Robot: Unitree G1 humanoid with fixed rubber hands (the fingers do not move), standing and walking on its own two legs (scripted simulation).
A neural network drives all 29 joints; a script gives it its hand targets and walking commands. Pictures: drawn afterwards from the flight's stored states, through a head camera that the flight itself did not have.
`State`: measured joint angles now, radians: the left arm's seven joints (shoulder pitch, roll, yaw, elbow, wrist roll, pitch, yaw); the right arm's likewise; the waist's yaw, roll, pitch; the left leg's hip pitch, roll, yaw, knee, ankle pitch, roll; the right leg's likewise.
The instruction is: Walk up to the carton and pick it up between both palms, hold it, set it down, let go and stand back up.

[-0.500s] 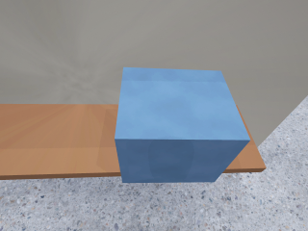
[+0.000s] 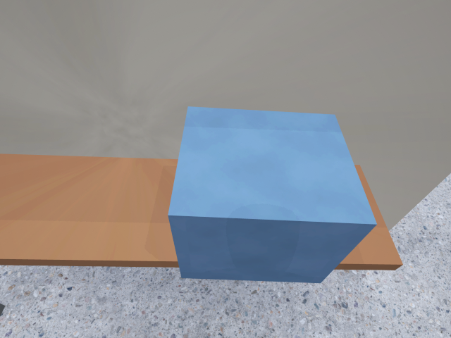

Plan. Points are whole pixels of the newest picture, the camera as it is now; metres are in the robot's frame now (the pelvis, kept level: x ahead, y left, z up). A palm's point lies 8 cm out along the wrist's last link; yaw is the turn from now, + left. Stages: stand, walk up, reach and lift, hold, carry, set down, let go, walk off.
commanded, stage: walk up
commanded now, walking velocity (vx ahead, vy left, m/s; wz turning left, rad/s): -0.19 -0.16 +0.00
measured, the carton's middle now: (256, 198) +0.39 -0.05 +0.02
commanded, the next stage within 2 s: none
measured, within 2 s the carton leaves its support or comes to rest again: neither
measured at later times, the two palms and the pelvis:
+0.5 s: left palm out of the picture +0.05 +0.12 -0.11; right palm out of the picture -0.03 -0.37 -0.16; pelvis -0.04 -0.12 +0.00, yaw -1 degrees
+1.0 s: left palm out of the picture -0.08 +0.13 -0.14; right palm out of the picture -0.07 -0.31 -0.14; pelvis -0.07 -0.10 +0.00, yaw -2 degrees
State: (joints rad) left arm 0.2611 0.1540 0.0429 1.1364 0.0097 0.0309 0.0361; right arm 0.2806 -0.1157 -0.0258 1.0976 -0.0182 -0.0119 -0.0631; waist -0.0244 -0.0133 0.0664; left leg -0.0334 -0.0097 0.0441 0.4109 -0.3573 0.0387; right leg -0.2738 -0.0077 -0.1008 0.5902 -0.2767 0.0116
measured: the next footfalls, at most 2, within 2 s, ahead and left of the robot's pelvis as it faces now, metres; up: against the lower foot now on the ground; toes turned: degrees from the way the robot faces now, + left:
right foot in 0.32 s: +0.03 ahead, -0.24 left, +0.00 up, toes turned -8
left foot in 0.72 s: -0.07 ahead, -0.01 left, +0.00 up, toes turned +1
